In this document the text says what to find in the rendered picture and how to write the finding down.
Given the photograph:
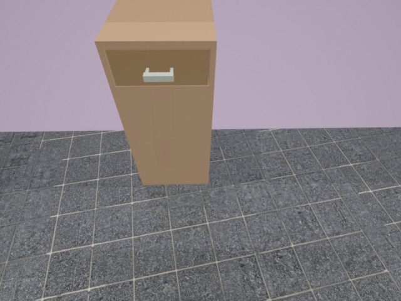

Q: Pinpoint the drawer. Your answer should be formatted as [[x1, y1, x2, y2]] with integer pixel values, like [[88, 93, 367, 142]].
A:
[[105, 49, 209, 86]]

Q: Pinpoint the handle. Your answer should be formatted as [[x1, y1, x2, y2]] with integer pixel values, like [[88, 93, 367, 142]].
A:
[[143, 68, 174, 82]]

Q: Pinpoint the cabinet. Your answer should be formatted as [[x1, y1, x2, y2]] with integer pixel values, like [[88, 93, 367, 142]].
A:
[[95, 0, 217, 185]]

